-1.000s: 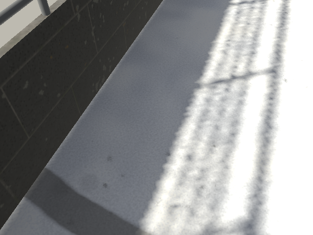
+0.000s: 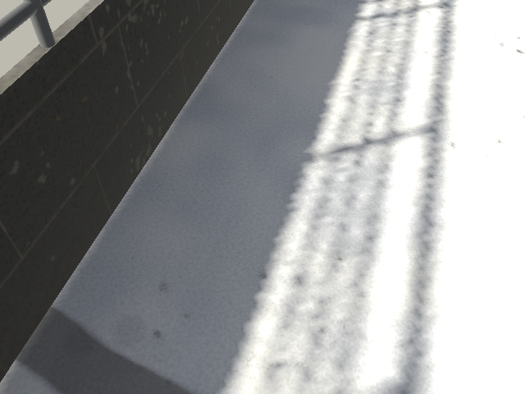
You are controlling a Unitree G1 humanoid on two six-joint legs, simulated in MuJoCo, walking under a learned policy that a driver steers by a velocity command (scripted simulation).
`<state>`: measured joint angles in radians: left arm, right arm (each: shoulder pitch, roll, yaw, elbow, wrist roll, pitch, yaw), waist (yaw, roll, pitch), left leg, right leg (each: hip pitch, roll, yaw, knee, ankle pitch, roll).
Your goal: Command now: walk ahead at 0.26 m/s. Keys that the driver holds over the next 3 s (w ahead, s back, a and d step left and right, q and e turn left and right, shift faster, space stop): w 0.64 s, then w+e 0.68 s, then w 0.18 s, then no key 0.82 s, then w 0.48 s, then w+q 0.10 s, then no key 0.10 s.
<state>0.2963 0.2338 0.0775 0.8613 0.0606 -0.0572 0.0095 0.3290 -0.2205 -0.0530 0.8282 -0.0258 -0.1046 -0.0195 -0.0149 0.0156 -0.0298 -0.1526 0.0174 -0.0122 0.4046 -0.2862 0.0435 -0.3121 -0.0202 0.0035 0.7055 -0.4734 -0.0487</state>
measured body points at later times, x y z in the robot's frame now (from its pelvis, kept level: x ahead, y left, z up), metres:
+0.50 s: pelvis +0.22 -0.02 -0.03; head +0.24 -0.02 +0.42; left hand +0.17 +0.23 -0.17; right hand +0.45 -0.23 -0.11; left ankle +0.33 +0.07 -0.75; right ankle +0.00 -0.14 -0.73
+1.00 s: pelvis +0.50 -0.06 -0.03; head +0.53 -0.07 +0.42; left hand +0.74 +0.14 -0.11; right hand +0.48 -0.34 -0.16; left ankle +0.33 +0.08 -0.74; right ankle +0.63 -0.17 -0.74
